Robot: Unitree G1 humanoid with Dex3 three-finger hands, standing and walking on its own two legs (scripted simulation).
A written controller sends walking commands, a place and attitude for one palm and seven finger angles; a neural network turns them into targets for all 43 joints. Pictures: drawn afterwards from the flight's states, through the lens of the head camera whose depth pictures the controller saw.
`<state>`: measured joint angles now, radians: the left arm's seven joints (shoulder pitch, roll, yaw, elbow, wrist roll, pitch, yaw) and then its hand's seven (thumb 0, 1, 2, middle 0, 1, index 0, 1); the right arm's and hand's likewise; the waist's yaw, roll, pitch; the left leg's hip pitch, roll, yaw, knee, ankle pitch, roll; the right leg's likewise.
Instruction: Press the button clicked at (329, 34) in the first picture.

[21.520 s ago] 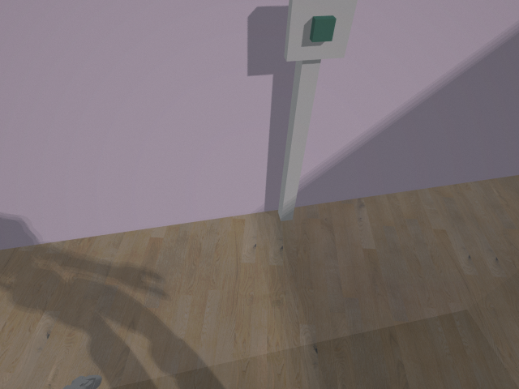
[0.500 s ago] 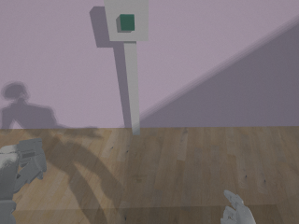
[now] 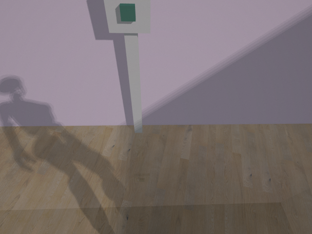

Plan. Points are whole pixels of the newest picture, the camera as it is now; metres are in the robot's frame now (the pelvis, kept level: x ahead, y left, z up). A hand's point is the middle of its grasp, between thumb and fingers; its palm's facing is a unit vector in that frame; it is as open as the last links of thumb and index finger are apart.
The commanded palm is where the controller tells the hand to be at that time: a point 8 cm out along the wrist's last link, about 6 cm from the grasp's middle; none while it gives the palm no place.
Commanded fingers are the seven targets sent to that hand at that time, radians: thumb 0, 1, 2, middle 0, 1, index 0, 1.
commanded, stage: let the arm hang, fingers relaxed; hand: left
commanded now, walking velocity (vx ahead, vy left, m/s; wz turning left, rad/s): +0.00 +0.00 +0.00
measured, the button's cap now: (127, 12) +0.86 +0.17 +0.14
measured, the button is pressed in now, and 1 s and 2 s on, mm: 0 0 0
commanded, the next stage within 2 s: stand and wait in 0.56 s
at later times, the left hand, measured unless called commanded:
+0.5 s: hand out of the picture +0.14 +0.23 -0.14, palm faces -0.03 -0.94 -0.34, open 7.3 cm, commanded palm none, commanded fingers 0.00 0.90 0.90 -0.20 -0.30 -0.20 -0.30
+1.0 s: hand out of the picture +0.12 +0.23 -0.15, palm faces -0.05 -0.93 -0.35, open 7.4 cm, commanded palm none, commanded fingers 0.00 0.90 0.90 -0.20 -0.30 -0.20 -0.30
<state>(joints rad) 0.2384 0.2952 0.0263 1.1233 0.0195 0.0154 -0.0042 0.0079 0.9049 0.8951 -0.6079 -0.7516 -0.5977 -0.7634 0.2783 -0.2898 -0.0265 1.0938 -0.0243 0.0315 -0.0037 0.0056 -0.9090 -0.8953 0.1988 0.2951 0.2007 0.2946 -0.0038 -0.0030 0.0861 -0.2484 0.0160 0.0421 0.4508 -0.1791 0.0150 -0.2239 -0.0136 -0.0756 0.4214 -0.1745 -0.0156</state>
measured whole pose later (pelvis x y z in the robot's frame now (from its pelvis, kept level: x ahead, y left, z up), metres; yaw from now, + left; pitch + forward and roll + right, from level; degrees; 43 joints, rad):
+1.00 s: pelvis +0.05 -0.02 +0.01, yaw -1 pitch -1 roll +0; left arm 0.10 0.33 0.02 1.15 0.01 -0.02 0.00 0.00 0.91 0.90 -0.20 -0.29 -0.20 -0.30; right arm 0.12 -0.34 -0.01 1.13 -0.02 0.01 -0.01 0.00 -0.91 -0.90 0.20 0.30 0.20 0.29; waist -0.01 0.03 0.07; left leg -0.10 0.04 0.06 0.29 -0.17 -0.02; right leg -0.10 0.01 -0.06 0.29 -0.18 -0.03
